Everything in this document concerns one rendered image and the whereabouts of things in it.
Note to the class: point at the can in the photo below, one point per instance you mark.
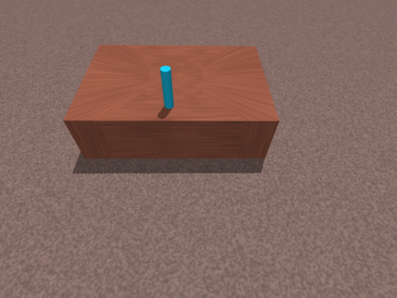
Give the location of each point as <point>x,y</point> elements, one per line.
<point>167,86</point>

